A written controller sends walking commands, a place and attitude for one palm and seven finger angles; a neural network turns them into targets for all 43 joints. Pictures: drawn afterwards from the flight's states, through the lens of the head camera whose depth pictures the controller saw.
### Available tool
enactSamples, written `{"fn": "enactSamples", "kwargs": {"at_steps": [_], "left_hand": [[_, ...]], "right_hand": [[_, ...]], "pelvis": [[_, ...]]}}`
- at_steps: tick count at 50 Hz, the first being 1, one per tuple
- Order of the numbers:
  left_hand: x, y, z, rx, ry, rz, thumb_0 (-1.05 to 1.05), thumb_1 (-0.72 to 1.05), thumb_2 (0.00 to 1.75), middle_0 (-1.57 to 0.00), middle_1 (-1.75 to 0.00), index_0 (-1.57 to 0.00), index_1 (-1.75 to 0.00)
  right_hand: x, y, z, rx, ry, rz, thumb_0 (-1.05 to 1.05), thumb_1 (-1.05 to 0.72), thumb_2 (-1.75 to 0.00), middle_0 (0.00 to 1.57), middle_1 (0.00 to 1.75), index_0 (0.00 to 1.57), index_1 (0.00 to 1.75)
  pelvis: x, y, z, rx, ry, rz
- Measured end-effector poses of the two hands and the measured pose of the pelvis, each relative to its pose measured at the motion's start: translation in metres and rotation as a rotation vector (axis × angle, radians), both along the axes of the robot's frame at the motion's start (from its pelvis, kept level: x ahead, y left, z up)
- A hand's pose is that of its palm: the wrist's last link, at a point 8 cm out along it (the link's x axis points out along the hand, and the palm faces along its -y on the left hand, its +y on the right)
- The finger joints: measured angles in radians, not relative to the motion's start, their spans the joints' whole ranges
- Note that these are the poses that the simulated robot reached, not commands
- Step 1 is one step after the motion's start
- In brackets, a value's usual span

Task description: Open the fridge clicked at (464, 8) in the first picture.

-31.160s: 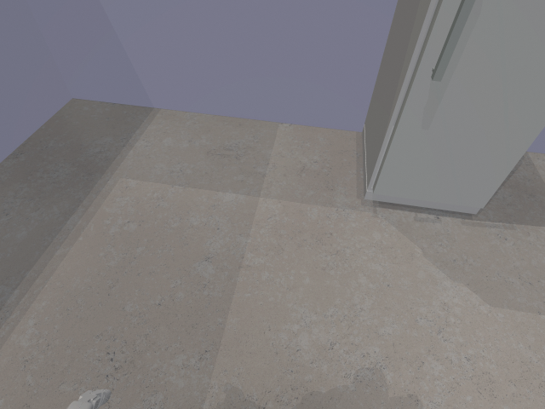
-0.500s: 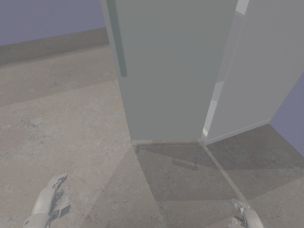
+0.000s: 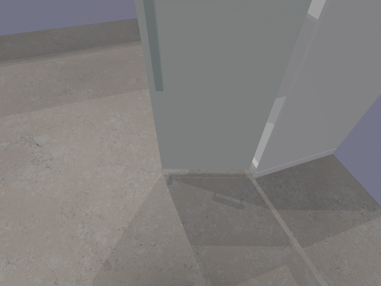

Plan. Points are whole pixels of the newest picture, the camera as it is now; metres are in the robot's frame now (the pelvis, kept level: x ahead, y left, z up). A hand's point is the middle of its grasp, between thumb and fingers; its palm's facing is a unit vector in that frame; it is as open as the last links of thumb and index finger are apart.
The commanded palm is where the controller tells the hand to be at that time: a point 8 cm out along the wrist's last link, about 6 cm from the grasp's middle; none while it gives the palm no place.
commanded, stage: let the arm hang, fingers relaxed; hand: left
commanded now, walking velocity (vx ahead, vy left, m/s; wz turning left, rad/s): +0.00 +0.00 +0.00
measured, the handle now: (153, 27) +0.78 +0.16 +0.16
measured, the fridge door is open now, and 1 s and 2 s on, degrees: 71 71 71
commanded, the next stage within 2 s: look to check the result in 0.44 s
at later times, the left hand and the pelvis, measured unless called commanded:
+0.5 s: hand out of the picture +0.02 +0.17 -0.18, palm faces -0.04 -0.98 -0.19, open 7.3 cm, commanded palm none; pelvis +0.01 +0.00 +0.00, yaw -1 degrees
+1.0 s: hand out of the picture +0.01 +0.16 -0.18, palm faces -0.02 -0.98 -0.18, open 7.4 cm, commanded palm none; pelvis +0.02 +0.00 +0.00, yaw -1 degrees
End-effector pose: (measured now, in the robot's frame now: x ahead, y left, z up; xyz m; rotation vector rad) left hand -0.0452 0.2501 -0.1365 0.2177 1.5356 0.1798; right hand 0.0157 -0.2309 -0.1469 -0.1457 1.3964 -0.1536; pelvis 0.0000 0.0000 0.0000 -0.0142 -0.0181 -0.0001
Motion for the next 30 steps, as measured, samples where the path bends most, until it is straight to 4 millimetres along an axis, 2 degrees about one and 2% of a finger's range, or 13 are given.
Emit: {"fn": "enactSamples", "kwargs": {"at_steps": [5, 10, 16, 21, 30], "left_hand": [[0.025, -0.003, -0.001, -0.001, -0.066, -0.019, 0.01, 0.91, 0.9, -0.2, -0.3, -0.2, -0.3], [0.051, -0.014, -0.005, -0.029, -0.131, -0.04, 0.01, 0.91, 0.9, -0.2, -0.3, -0.2, -0.3], [0.069, -0.03, -0.01, -0.071, -0.166, -0.055, 0.0, 0.91, 0.9, -0.2, -0.3, -0.2, -0.3], [0.068, -0.032, -0.011, -0.075, -0.146, -0.052, 0.01, 0.92, 0.9, -0.21, -0.3, -0.2, -0.3], [0.05, -0.031, -0.01, -0.065, -0.085, -0.032, 0.01, 0.91, 0.9, -0.2, -0.3, -0.2, -0.3]], "right_hand": [[0.003, 0.003, -0.002, 0.008, -0.018, -0.012, 0.0, -0.92, -0.9, 0.2, 0.3, 0.2, 0.3], [0.003, 0.003, 0.0, 0.007, -0.027, -0.025, 0.0, -0.92, -0.9, 0.2, 0.3, 0.2, 0.3], [-0.003, 0.004, 0.002, 0.002, -0.012, -0.04, 0.0, -0.91, -0.9, 0.2, 0.3, 0.2, 0.3], [-0.011, 0.006, 0.002, 0.003, 0.015, -0.053, 0.0, -0.91, -0.9, 0.2, 0.3, 0.19, 0.3], [-0.018, 0.009, 0.001, 0.013, 0.056, -0.061, 0.0, -0.91, -0.9, 0.2, 0.3, 0.19, 0.3]], "pelvis": [[0.002, 0.001, 0.0, 0.006, -0.004, -0.005], [0.004, 0.001, 0.001, 0.01, -0.006, -0.01], [0.007, -0.001, 0.001, 0.011, -0.006, -0.014], [0.009, -0.002, 0.001, 0.011, -0.003, -0.016], [0.012, -0.003, 0.002, 0.01, 0.0, -0.017]]}}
